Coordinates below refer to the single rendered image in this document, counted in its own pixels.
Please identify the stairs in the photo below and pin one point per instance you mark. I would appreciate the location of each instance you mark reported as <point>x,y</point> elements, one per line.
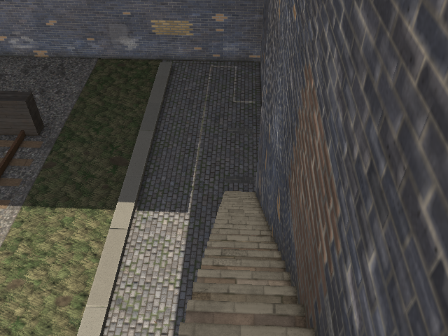
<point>243,288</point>

